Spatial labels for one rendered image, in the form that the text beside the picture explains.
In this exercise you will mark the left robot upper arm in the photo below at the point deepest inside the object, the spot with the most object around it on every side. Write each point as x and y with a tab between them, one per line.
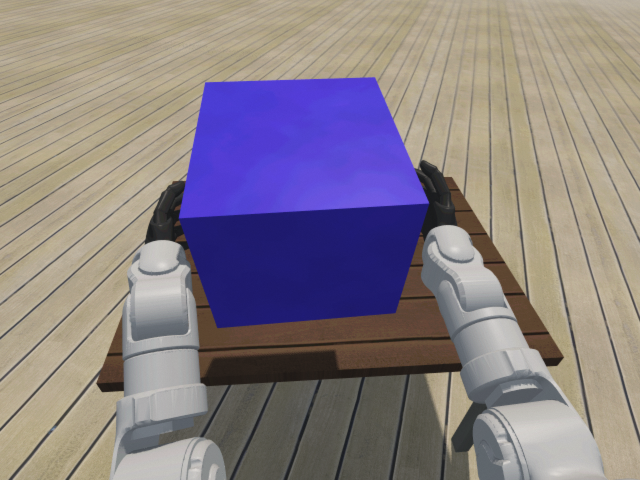
189	459

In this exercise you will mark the left robot hand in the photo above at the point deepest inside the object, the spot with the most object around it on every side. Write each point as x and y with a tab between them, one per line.
161	226

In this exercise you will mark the right robot hand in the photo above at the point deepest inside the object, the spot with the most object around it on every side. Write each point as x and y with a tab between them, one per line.
441	210

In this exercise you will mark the carton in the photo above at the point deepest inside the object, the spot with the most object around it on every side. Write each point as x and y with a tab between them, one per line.
301	201

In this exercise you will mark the left robot forearm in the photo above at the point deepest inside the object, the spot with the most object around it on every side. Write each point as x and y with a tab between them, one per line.
162	387

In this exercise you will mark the right robot forearm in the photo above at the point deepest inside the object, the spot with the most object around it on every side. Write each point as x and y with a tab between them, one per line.
499	368

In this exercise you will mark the table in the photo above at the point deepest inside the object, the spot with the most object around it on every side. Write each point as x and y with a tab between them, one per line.
414	340

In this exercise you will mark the right robot upper arm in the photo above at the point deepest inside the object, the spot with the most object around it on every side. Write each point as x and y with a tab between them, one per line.
542	440

